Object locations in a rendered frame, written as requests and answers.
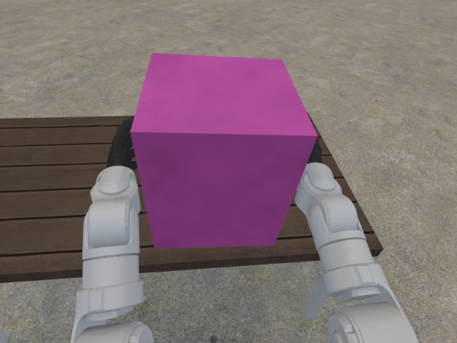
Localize right robot hand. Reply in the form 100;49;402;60
307;126;323;164

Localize robot left upper arm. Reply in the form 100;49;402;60
75;321;154;343

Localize robot right upper arm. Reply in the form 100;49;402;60
328;302;417;343

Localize table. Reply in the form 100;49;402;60
0;112;383;343

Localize carton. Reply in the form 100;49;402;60
130;53;318;248

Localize left robot forearm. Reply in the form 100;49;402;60
71;166;144;343

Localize left robot hand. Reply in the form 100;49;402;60
106;116;138;170

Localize right robot forearm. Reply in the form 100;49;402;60
295;162;418;343

